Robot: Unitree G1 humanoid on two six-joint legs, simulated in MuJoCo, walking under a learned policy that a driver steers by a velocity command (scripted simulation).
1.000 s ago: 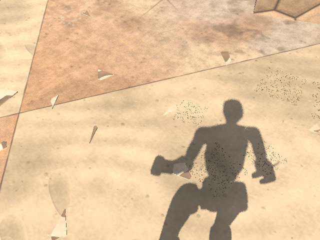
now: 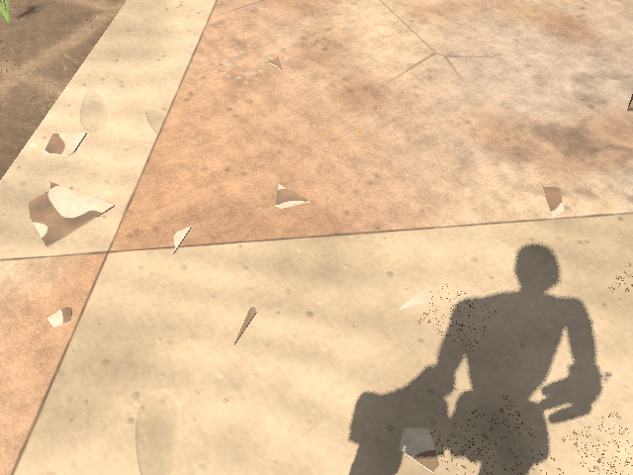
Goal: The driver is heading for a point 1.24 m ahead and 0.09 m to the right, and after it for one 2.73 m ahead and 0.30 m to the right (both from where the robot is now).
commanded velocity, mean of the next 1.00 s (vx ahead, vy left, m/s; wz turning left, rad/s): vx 0.27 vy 0.00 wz -0.12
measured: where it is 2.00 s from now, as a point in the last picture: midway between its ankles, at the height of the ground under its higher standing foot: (387, 327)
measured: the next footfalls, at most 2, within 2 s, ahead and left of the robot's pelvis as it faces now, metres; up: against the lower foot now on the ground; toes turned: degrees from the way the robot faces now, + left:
left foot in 0.30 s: +0.31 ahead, +0.18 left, -0.12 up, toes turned +11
right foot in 0.84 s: +0.34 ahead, -0.10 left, -0.12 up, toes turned -12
